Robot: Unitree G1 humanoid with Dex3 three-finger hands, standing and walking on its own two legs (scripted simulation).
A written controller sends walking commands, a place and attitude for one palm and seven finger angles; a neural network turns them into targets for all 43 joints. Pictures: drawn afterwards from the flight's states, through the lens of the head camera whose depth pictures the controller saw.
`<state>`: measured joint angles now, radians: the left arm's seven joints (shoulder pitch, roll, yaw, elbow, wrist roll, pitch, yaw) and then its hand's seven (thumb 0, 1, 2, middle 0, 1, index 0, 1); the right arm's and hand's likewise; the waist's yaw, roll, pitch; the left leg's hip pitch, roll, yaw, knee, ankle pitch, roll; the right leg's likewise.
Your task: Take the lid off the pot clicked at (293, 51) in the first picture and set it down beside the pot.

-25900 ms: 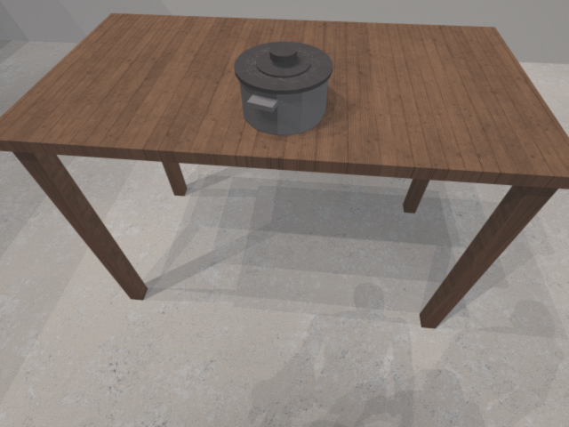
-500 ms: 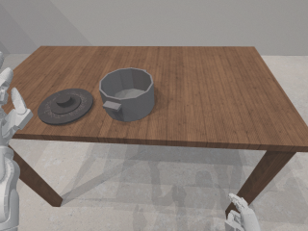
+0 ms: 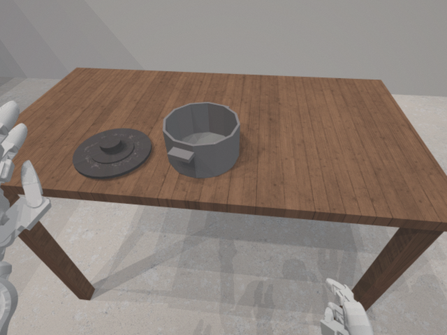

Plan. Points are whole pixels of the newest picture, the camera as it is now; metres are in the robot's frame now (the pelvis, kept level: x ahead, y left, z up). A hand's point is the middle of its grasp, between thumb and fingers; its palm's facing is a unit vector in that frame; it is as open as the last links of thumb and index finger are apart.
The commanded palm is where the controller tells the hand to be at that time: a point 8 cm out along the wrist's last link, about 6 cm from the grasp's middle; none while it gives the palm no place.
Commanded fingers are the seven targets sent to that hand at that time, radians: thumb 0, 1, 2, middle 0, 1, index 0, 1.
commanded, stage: step back with the hand held close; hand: left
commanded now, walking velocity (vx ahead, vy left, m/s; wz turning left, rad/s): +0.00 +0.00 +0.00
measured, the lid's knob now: (110, 143) +0.51 +0.37 +0.05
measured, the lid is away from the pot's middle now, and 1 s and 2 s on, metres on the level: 0.24 0.24 0.24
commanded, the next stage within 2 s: stop stepping back and stand still in 1.44 s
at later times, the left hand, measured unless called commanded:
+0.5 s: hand (39, 219) +0.17 +0.25 +0.21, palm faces +0.33 -0.79 -0.52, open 7.4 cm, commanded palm +0.11 +0.31 +0.24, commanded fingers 0.00 0.90 0.90 -0.20 -0.30 -0.20 -0.30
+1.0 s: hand out of the picture +0.10 +0.28 +0.23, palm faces +0.47 -0.76 -0.45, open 7.4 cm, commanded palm +0.03 +0.32 +0.24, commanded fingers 0.00 0.90 0.90 -0.20 -0.30 -0.20 -0.30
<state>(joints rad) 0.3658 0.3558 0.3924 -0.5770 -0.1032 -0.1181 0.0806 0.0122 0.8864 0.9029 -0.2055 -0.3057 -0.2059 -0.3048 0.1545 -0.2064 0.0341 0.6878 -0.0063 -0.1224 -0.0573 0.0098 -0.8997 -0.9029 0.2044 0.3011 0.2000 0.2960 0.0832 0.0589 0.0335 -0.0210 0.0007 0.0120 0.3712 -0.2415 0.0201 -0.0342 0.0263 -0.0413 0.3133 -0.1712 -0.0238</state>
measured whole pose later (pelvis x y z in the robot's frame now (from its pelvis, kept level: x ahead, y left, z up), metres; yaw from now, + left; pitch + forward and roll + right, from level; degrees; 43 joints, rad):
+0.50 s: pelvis -0.03 +0.03 -0.01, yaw -1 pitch +1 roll -1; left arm 0.57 0.49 0.49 -0.75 -0.08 -0.20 0.08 0.01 0.88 0.90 -0.21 -0.31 -0.21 -0.31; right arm 0.19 -0.24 -0.02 0.55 0.02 -0.01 -0.05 0.01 -0.90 -0.90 0.20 0.30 0.20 0.30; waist 0.00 -0.03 0.03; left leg -0.25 -0.05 0.05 0.48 -0.24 0.07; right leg -0.29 -0.02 -0.01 0.46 -0.18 0.02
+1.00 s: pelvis -0.09 +0.04 -0.01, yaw +1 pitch +2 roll -4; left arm 0.50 0.46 0.54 -0.73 -0.05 -0.26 0.14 0.01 0.88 0.90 -0.21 -0.31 -0.21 -0.31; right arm 0.24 -0.20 -0.02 0.58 0.00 -0.10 -0.07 0.01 -0.90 -0.90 0.20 0.30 0.20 0.30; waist -0.02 0.02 -0.02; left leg -0.42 -0.02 0.00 0.53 -0.15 0.08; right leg -0.33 0.05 0.00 0.66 -0.34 0.00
